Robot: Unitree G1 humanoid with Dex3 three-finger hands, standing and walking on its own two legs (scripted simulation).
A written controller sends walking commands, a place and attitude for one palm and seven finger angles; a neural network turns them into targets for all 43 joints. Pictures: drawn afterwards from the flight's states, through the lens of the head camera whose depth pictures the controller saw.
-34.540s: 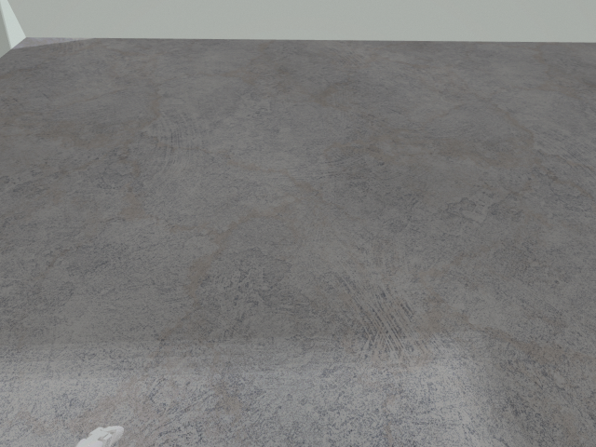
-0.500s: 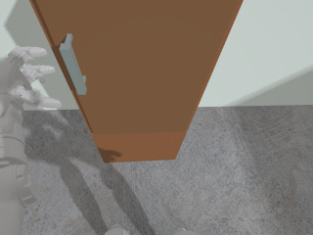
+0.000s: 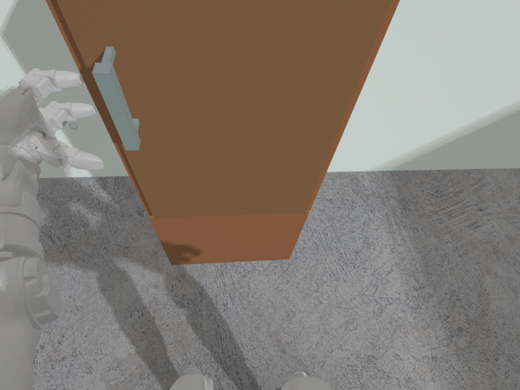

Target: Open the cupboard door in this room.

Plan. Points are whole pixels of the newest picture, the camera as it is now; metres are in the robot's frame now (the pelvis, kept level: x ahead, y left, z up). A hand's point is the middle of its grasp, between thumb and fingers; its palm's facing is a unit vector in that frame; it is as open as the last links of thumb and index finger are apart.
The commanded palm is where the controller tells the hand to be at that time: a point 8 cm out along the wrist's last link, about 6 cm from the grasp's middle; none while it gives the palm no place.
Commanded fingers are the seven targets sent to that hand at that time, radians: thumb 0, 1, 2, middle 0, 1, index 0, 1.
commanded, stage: move the hooked fingers beside the handle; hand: left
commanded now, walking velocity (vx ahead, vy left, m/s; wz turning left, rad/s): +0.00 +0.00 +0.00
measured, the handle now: (122, 102) +0.53 +0.19 +0.12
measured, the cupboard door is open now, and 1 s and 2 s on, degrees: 0 0 0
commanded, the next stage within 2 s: slide the fingers in behind the handle in 0.02 s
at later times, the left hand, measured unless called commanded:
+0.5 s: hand (88, 128) +0.47 +0.22 +0.12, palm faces -0.01 -1.00 +0.00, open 13.9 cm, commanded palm +0.45 +0.27 +0.12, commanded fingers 0.00 -0.50 0.30 -0.30 -1.20 -0.30 -1.20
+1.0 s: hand (119, 129) +0.47 +0.18 +0.12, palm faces -0.01 -1.00 +0.00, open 13.9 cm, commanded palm +0.44 +0.24 +0.12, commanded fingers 0.00 -0.50 0.30 -0.30 -1.20 -0.30 -1.20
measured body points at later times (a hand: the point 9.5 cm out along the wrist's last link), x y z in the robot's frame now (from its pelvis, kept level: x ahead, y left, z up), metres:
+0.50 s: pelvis +0.00 +0.00 +0.00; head +0.08 +0.02 +0.44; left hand +0.46 +0.27 +0.12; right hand +0.04 -0.27 -0.11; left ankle +0.02 +0.11 -0.70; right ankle -0.01 -0.14 -0.70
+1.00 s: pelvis +0.00 -0.01 +0.00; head +0.07 +0.00 +0.45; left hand +0.46 +0.23 +0.12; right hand +0.02 -0.28 -0.11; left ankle +0.02 +0.11 -0.70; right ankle -0.01 -0.14 -0.70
